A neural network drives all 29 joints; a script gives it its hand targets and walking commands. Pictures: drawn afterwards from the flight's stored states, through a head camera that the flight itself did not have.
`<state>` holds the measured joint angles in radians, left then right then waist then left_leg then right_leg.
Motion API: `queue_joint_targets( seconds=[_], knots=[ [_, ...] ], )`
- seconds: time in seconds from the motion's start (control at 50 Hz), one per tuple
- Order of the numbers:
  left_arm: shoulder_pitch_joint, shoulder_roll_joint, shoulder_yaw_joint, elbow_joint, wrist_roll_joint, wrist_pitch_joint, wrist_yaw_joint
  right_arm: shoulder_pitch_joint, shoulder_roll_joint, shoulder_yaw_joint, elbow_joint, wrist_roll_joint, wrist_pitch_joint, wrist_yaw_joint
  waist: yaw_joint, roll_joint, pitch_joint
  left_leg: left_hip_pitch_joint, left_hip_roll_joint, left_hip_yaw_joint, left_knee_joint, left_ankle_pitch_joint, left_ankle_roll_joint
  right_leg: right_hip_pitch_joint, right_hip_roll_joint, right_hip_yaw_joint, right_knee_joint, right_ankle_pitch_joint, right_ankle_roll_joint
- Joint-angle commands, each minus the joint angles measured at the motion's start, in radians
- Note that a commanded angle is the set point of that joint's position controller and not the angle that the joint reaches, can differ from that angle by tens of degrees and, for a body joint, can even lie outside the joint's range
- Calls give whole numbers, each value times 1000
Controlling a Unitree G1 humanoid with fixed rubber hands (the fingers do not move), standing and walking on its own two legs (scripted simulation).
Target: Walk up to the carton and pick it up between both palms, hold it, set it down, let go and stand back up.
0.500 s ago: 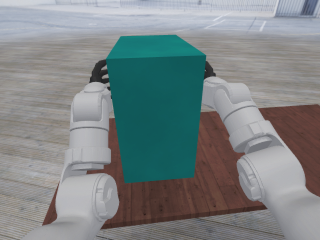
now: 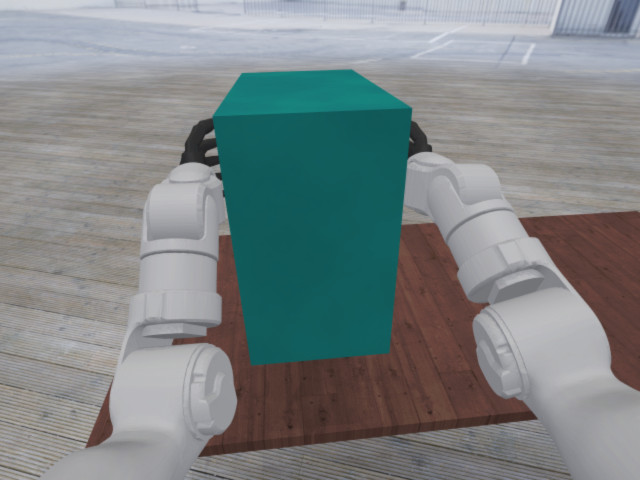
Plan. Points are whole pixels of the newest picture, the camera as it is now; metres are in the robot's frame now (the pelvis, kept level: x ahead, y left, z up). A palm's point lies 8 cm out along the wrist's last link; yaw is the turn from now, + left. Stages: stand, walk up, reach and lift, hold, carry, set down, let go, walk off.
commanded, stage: hold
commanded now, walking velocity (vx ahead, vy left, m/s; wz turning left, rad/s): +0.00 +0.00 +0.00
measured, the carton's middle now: (307, 198) +0.41 +0.00 +0.25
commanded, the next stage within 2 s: none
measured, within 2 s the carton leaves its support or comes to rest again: neither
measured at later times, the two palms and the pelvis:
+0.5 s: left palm (201, 179) +0.37 +0.12 +0.30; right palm (418, 174) +0.37 -0.13 +0.29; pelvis +0.00 +0.00 +0.00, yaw +0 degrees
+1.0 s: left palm (199, 177) +0.37 +0.13 +0.30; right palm (418, 174) +0.37 -0.13 +0.29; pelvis +0.00 +0.00 +0.00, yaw +0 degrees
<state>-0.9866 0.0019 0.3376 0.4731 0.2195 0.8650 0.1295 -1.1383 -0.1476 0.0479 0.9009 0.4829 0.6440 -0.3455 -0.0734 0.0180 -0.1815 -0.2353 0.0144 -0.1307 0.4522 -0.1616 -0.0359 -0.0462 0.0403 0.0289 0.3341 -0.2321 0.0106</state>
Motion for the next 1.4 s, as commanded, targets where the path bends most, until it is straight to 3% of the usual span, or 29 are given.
queue_joint_targets(
  seconds=[0.0, 0.02, 0.04, 0.1, 0.16, 0.2, 0.24, 0.26, 0.28, 0.3, 0.32, 0.34, 0.38, 0.44, 0.52, 0.66, 0.74, 0.76, 0.84, 0.9, 0.94, 0.98, 1.08, 1.1, 1.12, 1.22, 1.3, 1.36, 1.38],
  knots=[
    [-936, -615, -361, -100, -186, -87, -139, -967, 712, 129, -368, 143, -24, 111, -7, 34, -333, 293, -58, 81, -32, 188, -23, -132, 62, -30, -94, 152, 69],
    [-969, -626, -382, -141, -194, -92, -140, -951, 714, 119, -366, 132, -28, 112, -30, 50, -360, 305, -58, 78, -35, 190, -32, -129, 60, -37, -91, 158, 68],
    [-951, -623, -378, -127, -189, -92, -138, -955, 719, 121, -374, 137, -30, 112, -28, 52, -338, 288, -58, 78, -38, 183, -25, -120, 55, -33, -89, 179, 70],
    [-933, -594, -334, -124, -148, -87, -133, -934, 705, 126, -324, 143, -20, 121, 9, 41, -308, 279, -57, 81, -50, 172, -24, -109, 63, -34, -86, 143, 63],
    [-984, -601, -369, -159, -188, -98, -136, -971, 733, 144, -382, 151, -29, 116, -5, 24, -387, 286, -64, 80, -29, 199, -20, -99, 64, -39, -77, 174, 76],
    [-959, -601, -371, -170, -189, -98, -130, -954, 745, 166, -391, 157, -25, 111, 11, 19, -392, 312, -65, 83, -20, 252, -19, -95, 65, -39, -70, 243, 78],
    [-919, -610, -365, -154, -194, -84, -135, -931, 722, 157, -413, 162, -16, 107, -13, 18, -380, 314, -62, 76, -16, 274, -22, -85, 67, -32, -77, 255, 78],
    [-887, -600, -342, -117, -171, -80, -132, -930, 713, 164, -386, 158, -15, 108, 8, 14, -348, 311, -62, 80, -23, 272, -22, -95, 70, -41, -78, 253, 79],
    [-881, -604, -343, -128, -167, -76, -137, -904, 704, 143, -377, 156, -14, 106, -10, 31, -336, 306, -62, 81, -25, 262, -24, -91, 63, -33, -82, 253, 77],
    [-897, -588, -318, -117, -160, -75, -145, -903, 703, 141, -350, 152, -6, 105, -4, 15, -315, 290, -63, 81, -38, 215, -18, -91, 62, -36, -87, 195, 80],
    [-855, -596, -338, -118, -155, -69, -148, -886, 694, 143, -354, 153, -7, 103, -19, 15, -308, 291, -61, 81, -36, 237, -21, -86, 63, -35, -84, 242, 78],
    [-888, -591, -337, -122, -154, -73, -149, -922, 702, 138, -374, 151, -13, 106, -1, 19, -312, 290, -60, 81, -39, 231, -20, -91, 63, -36, -84, 218, 74],
    [-896, -594, -335, -103, -160, -71, -152, -947, 705, 136, -381, 155, -18, 107, -5, 12, -318, 288, -65, 82, -31, 223, -18, -94, 61, -37, -88, 210, 75],
    [-944, -616, -380, -176, -196, -81, -150, -976, 730, 163, -464, 165, -22, 98, -16, 13, -402, 301, -68, 74, -10, 273, -21, -58, 65, -34, -70, 280, 79],
    [-912, -594, -346, -168, -166, -77, -144, -920, 727, 168, -408, 169, -8, 103, 1, 16, -350, 301, -68, 79, -17, 262, -15, -85, 66, -36, -72, 249, 86],
    [-924, -604, -358, -109, -167, -70, -152, -975, 702, 121, -408, 145, -15, 103, -11, 30, -335, 287, -63, 78, -38, 176, -24, -116, 60, -37, -87, 170, 73],
    [-896, -588, -331, -119, -154, -70, -159, -929, 708, 147, -371, 162, -8, 94, -4, 14, -329, 291, -67, 80, -31, 219, -13, -82, 60, -32, -81, 227, 83],
    [-902, -598, -367, -184, -166, -72, -154, -929, 722, 164, -433, 178, -11, 98, -9, 20, -382, 303, -66, 77, -18, 281, -24, -49, 68, -38, -65, 286, 77],
    [-932, -585, -352, -139, -169, -69, -155, -935, 714, 143, -388, 151, -8, 101, -22, 37, -321, 288, -63, 79, -27, 214, -18, -98, 59, -33, -76, 216, 78],
    [-945, -588, -334, -125, -169, -73, -152, -961, 728, 144, -386, 148, -10, 106, -1, 12, -323, 277, -64, 84, -43, 170, -13, -99, 60, -34, -82, 167, 80],
    [-918, -592, -338, -136, -168, -78, -147, -927, 721, 145, -388, 151, -13, 105, -7, 16, -344, 282, -65, 85, -34, 211, -15, -88, 64, -34, -79, 210, 75],
    [-880, -598, -348, -121, -166, -73, -148, -975, 720, 169, -454, 171, -24, 105, 11, 25, -377, 303, -68, 82, -13, 261, -15, -78, 68, -37, -74, 242, 78],
    [-951, -610, -375, -174, -175, -84, -141, -954, 717, 150, -403, 168, -21, 108, -3, 49, -368, 305, -60, 80, -24, 243, -25, -101, 69, -36, -78, 204, 71],
    [-931, -612, -353, -137, -174, -81, -141, -941, 713, 140, -395, 152, -19, 108, -6, 17, -341, 295, -61, 80, -31, 210, -23, -106, 70, -44, -84, 172, 69],
    [-943, -612, -370, -148, -173, -82, -142, -937, 704, 130, -394, 150, -18, 110, -22, 48, -328, 295, -59, 76, -30, 210, -30, -106, 68, -38, -82, 166, 67],
    [-915, -613, -343, -98, -158, -78, -141, -926, 695, 118, -329, 135, -16, 113, -9, 31, -302, 282, -56, 87, -43, 189, -27, -114, 63, -38, -92, 147, 65],
    [-906, -609, -356, -139, -168, -80, -146, -902, 699, 129, -351, 144, -19, 111, -16, 49, -331, 297, -59, 84, -29, 228, -27, -98, 57, -30, -81, 225, 71],
    [-948, -609, -376, -139, -189, -84, -147, -966, 713, 140, -416, 150, -30, 112, -12, 48, -378, 292, -64, 81, -23, 227, -26, -98, 61, -36, -79, 203, 69],
    [-945, -614, -370, -138, -173, -86, -141, -976, 720, 149, -407, 154, -31, 114, 3, 43, -375, 296, -61, 83, -26, 230, -27, -99, 64, -42, -79, 197, 71]
  ],
)
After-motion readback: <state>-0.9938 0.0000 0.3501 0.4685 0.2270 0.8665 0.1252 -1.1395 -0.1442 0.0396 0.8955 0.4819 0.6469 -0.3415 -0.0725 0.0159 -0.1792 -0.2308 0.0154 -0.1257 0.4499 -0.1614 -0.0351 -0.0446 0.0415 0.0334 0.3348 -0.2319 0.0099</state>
